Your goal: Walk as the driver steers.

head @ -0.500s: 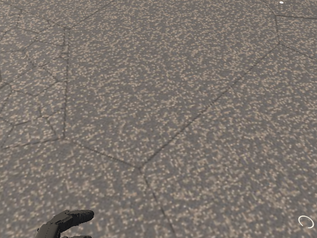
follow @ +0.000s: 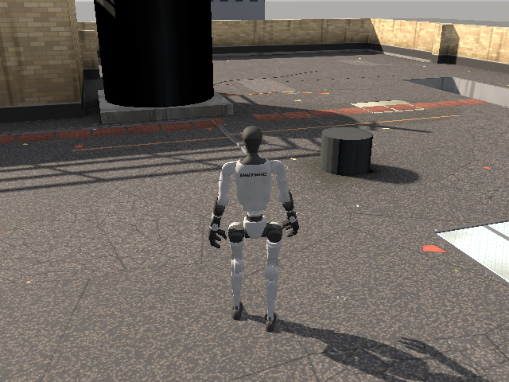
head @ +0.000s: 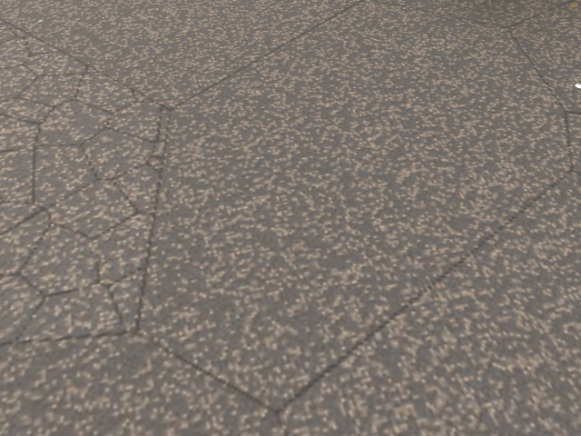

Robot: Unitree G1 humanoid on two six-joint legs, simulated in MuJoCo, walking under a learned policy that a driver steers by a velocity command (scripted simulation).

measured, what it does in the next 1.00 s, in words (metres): walks ahead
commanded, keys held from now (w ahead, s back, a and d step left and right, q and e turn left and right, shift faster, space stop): no key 0.44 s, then w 0.56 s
